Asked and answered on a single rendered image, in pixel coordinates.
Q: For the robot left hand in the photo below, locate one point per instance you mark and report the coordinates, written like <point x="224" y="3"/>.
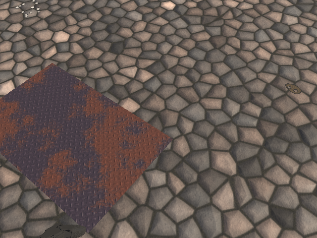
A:
<point x="64" y="231"/>

